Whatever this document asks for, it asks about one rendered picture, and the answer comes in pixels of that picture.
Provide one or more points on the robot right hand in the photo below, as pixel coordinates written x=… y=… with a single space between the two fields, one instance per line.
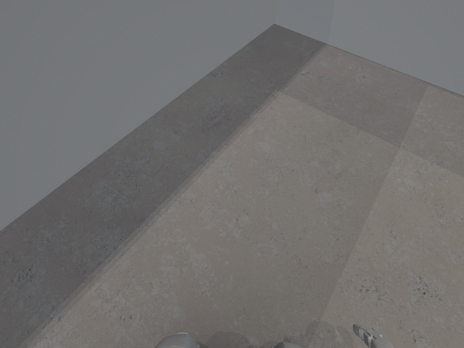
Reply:
x=371 y=337

